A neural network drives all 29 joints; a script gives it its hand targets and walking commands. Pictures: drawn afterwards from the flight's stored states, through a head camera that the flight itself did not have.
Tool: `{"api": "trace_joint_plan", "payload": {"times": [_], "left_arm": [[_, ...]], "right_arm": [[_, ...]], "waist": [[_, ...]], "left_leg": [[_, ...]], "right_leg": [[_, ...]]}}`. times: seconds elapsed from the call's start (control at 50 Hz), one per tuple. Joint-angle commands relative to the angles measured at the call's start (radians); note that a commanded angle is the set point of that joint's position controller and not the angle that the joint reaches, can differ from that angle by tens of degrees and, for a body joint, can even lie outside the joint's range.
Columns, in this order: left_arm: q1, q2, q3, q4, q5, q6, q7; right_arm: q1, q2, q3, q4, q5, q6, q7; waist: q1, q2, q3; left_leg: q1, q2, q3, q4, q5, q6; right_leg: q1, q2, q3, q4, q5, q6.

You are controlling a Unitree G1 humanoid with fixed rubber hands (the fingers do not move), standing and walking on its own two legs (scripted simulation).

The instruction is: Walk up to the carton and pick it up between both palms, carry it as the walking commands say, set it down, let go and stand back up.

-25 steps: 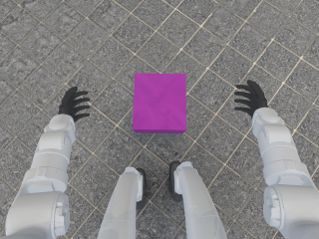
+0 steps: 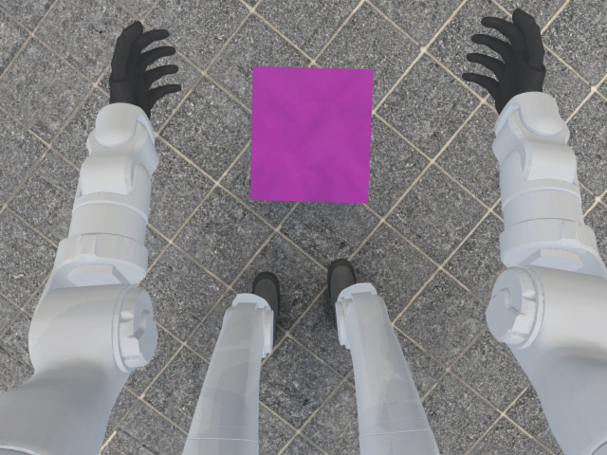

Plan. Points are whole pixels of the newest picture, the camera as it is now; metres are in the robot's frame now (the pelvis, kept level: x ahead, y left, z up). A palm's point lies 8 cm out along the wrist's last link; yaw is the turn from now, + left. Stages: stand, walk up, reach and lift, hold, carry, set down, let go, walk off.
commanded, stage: reach and lift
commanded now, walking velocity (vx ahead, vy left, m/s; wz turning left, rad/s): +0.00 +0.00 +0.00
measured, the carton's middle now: (310, 140) +0.51 -0.04 -0.59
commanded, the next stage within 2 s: none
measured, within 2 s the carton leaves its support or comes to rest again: neither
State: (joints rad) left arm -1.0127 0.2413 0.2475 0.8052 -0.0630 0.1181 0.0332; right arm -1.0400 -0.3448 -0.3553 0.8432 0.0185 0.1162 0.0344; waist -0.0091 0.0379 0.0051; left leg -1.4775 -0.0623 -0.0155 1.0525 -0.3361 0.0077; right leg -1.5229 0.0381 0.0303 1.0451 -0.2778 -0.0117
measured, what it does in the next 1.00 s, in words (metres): lowers itself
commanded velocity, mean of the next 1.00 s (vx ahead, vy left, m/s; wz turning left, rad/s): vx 0.00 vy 0.00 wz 0.00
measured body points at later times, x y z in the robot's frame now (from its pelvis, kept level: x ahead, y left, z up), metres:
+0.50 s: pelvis -0.04 +0.00 -0.12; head +0.32 -0.03 +0.16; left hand +0.49 +0.18 -0.28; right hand +0.47 -0.27 -0.28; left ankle +0.04 +0.11 -0.63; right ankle +0.06 -0.11 -0.63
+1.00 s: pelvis -0.07 -0.01 -0.25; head +0.28 -0.02 +0.03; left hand +0.50 +0.17 -0.39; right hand +0.47 -0.26 -0.39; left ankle +0.04 +0.11 -0.63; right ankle +0.05 -0.11 -0.63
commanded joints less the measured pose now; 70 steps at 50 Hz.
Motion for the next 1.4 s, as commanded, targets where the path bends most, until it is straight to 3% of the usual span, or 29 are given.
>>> {"api": "trace_joint_plan", "payload": {"times": [0.0,0.04,0.06,0.08,0.12,0.18,0.2,0.22,0.32,0.36,0.4,0.44,0.52,0.54,0.56,0.62,0.64,0.66,0.76,0.82,0.84,0.86,0.96,1.04,1.06,1.18,1.22,1.24,1.38], "left_arm": [[-0.232,0.19,0.041,-0.2,0.039,-0.013,0.0],[-0.254,0.111,0.003,-0.148,0.048,-0.012,0.002],[-0.303,0.12,-0.001,-0.193,0.064,-0.019,0.006],[-0.287,0.109,0.007,-0.177,0.078,-0.029,0.013],[-0.174,0.0,0.008,-0.051,0.076,-0.04,0.005],[-0.224,0.058,0.033,0.06,0.066,-0.029,-0.005],[-0.275,0.097,0.037,0.04,0.077,-0.019,-0.008],[-0.281,0.113,0.028,-0.016,0.068,-0.008,0.007],[-0.271,0.173,0.054,-0.002,0.066,-0.02,0.018],[-0.408,0.256,0.037,-0.17,0.026,-0.001,0.029],[-0.388,0.255,0.023,-0.233,0.007,0.006,0.034],[-0.426,0.251,-0.005,-0.228,-0.03,0.017,0.031],[-0.596,0.394,-0.024,-0.33,-0.095,0.081,0.05],[-0.676,0.443,-0.016,-0.297,-0.095,0.106,0.057],[-0.725,0.419,-0.051,-0.274,-0.147,0.137,0.07],[-0.926,0.47,-0.089,-0.2,-0.2,0.199,0.082],[-0.908,0.476,-0.098,-0.366,-0.192,0.2,0.098],[-0.863,0.429,-0.136,-0.3,-0.206,0.201,0.107],[-0.759,0.368,-0.107,0.12,-0.16,0.145,0.093],[-0.764,0.329,-0.09,0.058,-0.133,0.082,0.08],[-0.71,0.339,-0.076,0.184,-0.117,0.062,0.077],[-0.664,0.309,-0.075,0.296,-0.103,0.042,0.067],[-0.677,0.321,-0.078,0.21,-0.103,-0.031,0.052],[-0.691,0.278,-0.121,0.193,-0.132,-0.059,0.043],[-0.68,0.289,-0.106,0.265,-0.119,-0.062,0.043],[-0.726,0.312,-0.187,0.16,-0.206,-0.071,0.059],[-0.725,0.386,-0.142,0.159,-0.176,-0.066,0.078],[-0.77,0.372,-0.169,0.174,-0.194,-0.062,0.08],[-0.82,0.353,-0.209,0.177,-0.208,-0.084,0.088]], "right_arm": [[-0.236,-0.209,-0.039,-0.218,0.013,-0.033,0.022],[-0.207,-0.176,-0.05,-0.109,0.044,-0.053,0.041],[-0.19,-0.213,-0.098,-0.098,0.017,-0.06,0.042],[-0.149,-0.156,-0.078,-0.037,0.036,-0.062,0.05],[-0.099,-0.146,-0.106,0.013,0.028,-0.093,0.058],[-0.157,-0.131,-0.096,0.12,0.009,-0.08,0.067],[-0.181,-0.128,-0.079,0.141,0.015,-0.062,0.073],[-0.2,-0.203,-0.114,0.079,-0.005,-0.061,0.06],[-0.255,-0.176,-0.081,0.002,0.013,-0.079,0.022],[-0.363,-0.239,-0.026,-0.133,0.073,-0.051,0.001],[-0.39,-0.226,0.036,-0.248,0.108,-0.033,-0.004],[-0.381,-0.237,0.04,-0.187,0.1,-0.014,-0.021],[-0.57,-0.304,0.088,-0.397,0.15,0.055,-0.063],[-0.614,-0.316,0.105,-0.352,0.169,0.087,-0.074],[-0.673,-0.362,0.084,-0.39,0.187,0.109,-0.08],[-0.792,-0.391,0.109,-0.218,0.237,0.191,-0.106],[-0.795,-0.407,0.116,-0.347,0.268,0.188,-0.118],[-0.776,-0.427,0.115,-0.328,0.276,0.177,-0.121],[-0.675,-0.314,0.117,0.075,0.217,0.106,-0.096],[-0.684,-0.299,0.114,0.059,0.159,0.04,-0.084],[-0.67,-0.261,0.147,0.143,0.182,0.028,-0.082],[-0.644,-0.288,0.106,0.194,0.141,0.002,-0.084],[-0.677,-0.219,0.145,0.122,0.193,-0.054,-0.087],[-0.642,-0.23,0.153,0.189,0.191,-0.075,-0.084],[-0.601,-0.222,0.163,0.296,0.197,-0.071,-0.083],[-0.632,-0.274,0.165,0.164,0.231,-0.099,-0.106],[-0.678,-0.322,0.151,0.124,0.232,-0.094,-0.112],[-0.691,-0.333,0.171,0.143,0.23,-0.097,-0.114],[-0.763,-0.292,0.202,0.142,0.295,-0.124,-0.102]], "waist": [[-0.042,-0.098,-1.377],[-0.027,0.046,-1.207],[-0.068,0.066,-1.224],[-0.032,0.099,-1.136],[-0.064,0.121,-1.075],[-0.086,0.037,-0.873],[-0.05,0.031,-0.832],[-0.09,0.043,-0.978],[-0.047,0.008,-1.058],[-0.032,-0.012,-1.321],[-0.027,-0.036,-1.478],[-0.061,-0.077,-1.4],[-0.072,-0.176,-1.702],[-0.038,-0.14,-1.678],[-0.091,-0.136,-1.77],[-0.06,-0.037,-1.667],[-0.06,0.022,-1.823],[-0.076,0.003,-1.776],[-0.068,-0.017,-1.146],[-0.087,-0.07,-1.196],[-0.037,-0.084,-1.117],[-0.062,-0.064,-0.96],[-0.013,-0.06,-0.909],[-0.074,-0.017,-0.826],[-0.05,-0.008,-0.741],[-0.128,-0.01,-0.972],[-0.069,-0.003,-1.03],[-0.103,-0.016,-1.013],[-0.041,0.059,-0.838]], "left_leg": [[0.428,0.022,-0.017,0.005,0.481,-0.028],[0.542,0.032,-0.046,0.035,0.532,-0.039],[0.58,0.033,-0.052,0.081,0.565,-0.054],[0.615,0.039,-0.064,0.115,0.675,-0.054],[0.574,0.063,-0.104,0.166,0.787,-0.057],[0.19,0.053,-0.048,0.18,0.322,-0.049],[0.13,0.041,-0.026,0.201,0.221,-0.046],[0.201,0.042,-0.019,0.211,0.201,-0.058],[0.005,0.018,0.007,0.339,0.353,-0.05],[0.034,0.001,0.041,0.406,0.2,-0.042],[0.14,-0.004,0.042,0.438,0.33,-0.032],[-0.036,-0.006,0.056,0.497,0.25,-0.026],[0.056,-0.01,0.088,0.571,0.093,-0.002],[0.074,-0.014,0.1,0.585,0.045,-0.005],[0.202,0.003,0.078,0.605,0.018,-0.005],[0.253,0.015,0.043,0.627,-0.176,-0.015],[0.37,0.013,0.057,0.663,-0.011,-0.017],[0.313,0.007,0.058,0.699,0.058,-0.013],[0.004,0.036,0.024,0.746,-0.084,0.001],[-0.041,0.026,0.02,0.793,0.017,-0.01],[-0.117,0.021,0.038,0.804,-0.028,-0.002],[-0.216,0.029,0.024,0.833,-0.05,-0.009],[-0.314,0.035,0.029,0.883,0.007,-0.006],[-0.353,0.048,0.029,0.928,0.01,-0.026],[-0.406,0.051,0.025,0.939,-0.029,-0.029],[-0.262,0.05,0.006,1.01,0.063,-0.019],[-0.205,0.05,0.01,1.032,0.076,-0.02],[-0.178,0.051,-0.002,1.039,0.058,-0.015],[-0.209,0.057,-0.021,1.092,0.152,-0.012]], "right_leg": [[0.91,-0.029,0.03,0.056,0.72,0.042],[0.547,-0.01,-0.011,0.065,0.553,0.022],[0.443,-0.003,-0.036,0.085,0.521,0.023],[0.313,0.005,-0.035,0.107,0.531,0.019],[0.154,-0.002,-0.026,0.124,0.563,0.016],[0.127,-0.019,-0.017,0.171,0.345,0.021],[0.059,-0.022,-0.031,0.205,0.226,0.024],[0.141,-0.013,-0.042,0.204,0.228,0.02],[0.284,-0.002,-0.009,0.363,0.532,0.022],[0.461,-0.02,0.005,0.402,0.403,0.034],[0.484,-0.004,-0.012,0.453,0.516,0.036],[0.481,-0.013,0.005,0.496,0.488,0.038],[0.651,-0.002,-0.029,0.596,0.35,0.045],[0.638,0.0,-0.014,0.591,0.245,0.042],[0.602,0.005,-0.052,0.61,0.171,0.038],[0.458,-0.022,-0.02,0.608,-0.098,0.017],[0.524,-0.021,-0.043,0.664,0.081,0.012],[0.518,-0.017,-0.054,0.695,0.169,0.006],[0.103,-0.039,-0.041,0.742,-0.026,0.0],[0.165,-0.032,-0.034,0.801,0.094,0.004],[0.154,-0.041,-0.028,0.83,0.071,0.012],[0.051,-0.04,-0.017,0.839,0.057,0.008],[0.068,-0.036,0.021,0.895,0.164,0.026],[-0.018,-0.051,0.019,0.921,0.147,0.018],[-0.075,-0.049,0.026,0.929,0.101,0.021],[0.003,-0.063,0.008,0.999,0.179,0.017],[-0.013,-0.065,0.011,1.02,0.15,0.013],[-0.022,-0.062,0.001,1.02,0.118,0.009],[-0.121,-0.065,0.016,1.102,0.203,0.002]]}}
